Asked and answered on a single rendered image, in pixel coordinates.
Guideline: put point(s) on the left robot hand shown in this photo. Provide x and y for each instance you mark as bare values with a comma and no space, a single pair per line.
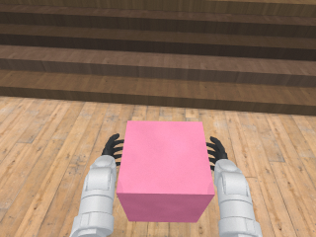
110,148

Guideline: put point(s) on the robot left forearm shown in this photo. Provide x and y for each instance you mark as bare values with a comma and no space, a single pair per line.
95,215

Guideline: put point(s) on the robot right forearm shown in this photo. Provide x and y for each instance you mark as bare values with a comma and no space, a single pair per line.
237,217

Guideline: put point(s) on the carton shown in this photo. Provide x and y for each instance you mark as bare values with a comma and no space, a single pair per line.
164,173

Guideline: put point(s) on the right robot hand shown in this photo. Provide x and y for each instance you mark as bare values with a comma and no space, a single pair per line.
218,153

